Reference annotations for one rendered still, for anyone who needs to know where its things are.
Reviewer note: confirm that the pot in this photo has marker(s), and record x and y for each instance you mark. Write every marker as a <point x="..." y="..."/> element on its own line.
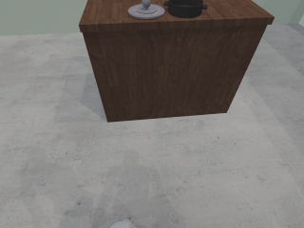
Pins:
<point x="185" y="8"/>

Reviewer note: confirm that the table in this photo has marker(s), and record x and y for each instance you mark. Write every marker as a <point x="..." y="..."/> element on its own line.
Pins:
<point x="168" y="67"/>

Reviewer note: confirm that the lid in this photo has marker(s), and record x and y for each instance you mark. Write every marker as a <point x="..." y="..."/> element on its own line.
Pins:
<point x="139" y="11"/>

